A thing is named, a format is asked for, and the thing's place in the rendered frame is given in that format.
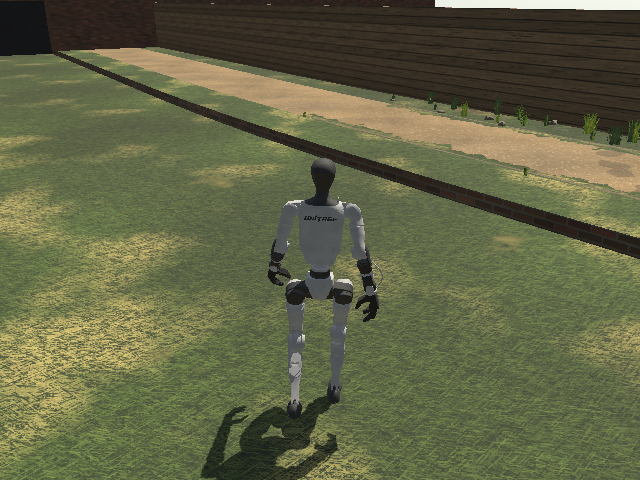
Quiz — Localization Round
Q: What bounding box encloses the right robot hand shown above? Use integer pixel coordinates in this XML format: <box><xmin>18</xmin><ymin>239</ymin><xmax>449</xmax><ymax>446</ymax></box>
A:
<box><xmin>355</xmin><ymin>293</ymin><xmax>379</xmax><ymax>322</ymax></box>

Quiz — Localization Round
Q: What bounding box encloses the right robot foot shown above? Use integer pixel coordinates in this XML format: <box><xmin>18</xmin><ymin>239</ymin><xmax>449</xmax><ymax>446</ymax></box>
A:
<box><xmin>327</xmin><ymin>379</ymin><xmax>342</xmax><ymax>404</ymax></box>

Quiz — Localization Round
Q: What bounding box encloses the robot right upper arm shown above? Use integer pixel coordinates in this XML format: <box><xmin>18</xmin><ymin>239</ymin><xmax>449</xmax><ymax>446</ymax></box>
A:
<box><xmin>343</xmin><ymin>202</ymin><xmax>367</xmax><ymax>260</ymax></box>

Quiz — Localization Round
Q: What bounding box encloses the robot left forearm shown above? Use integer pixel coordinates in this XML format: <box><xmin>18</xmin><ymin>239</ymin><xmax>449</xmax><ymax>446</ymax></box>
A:
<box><xmin>269</xmin><ymin>238</ymin><xmax>285</xmax><ymax>272</ymax></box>

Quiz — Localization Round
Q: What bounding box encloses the robot right forearm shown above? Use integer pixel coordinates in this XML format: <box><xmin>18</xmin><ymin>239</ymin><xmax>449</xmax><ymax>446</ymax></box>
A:
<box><xmin>357</xmin><ymin>245</ymin><xmax>377</xmax><ymax>296</ymax></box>

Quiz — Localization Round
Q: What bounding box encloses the humanoid robot head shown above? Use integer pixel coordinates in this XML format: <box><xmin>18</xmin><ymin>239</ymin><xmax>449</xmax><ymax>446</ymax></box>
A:
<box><xmin>305</xmin><ymin>158</ymin><xmax>339</xmax><ymax>206</ymax></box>

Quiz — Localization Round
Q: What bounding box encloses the robot left upper arm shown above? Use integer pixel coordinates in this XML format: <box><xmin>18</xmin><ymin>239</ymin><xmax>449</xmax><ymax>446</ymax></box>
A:
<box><xmin>274</xmin><ymin>200</ymin><xmax>302</xmax><ymax>254</ymax></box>

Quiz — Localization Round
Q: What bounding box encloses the left robot hand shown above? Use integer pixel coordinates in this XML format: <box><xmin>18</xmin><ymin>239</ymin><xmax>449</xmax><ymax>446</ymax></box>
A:
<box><xmin>267</xmin><ymin>267</ymin><xmax>291</xmax><ymax>286</ymax></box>

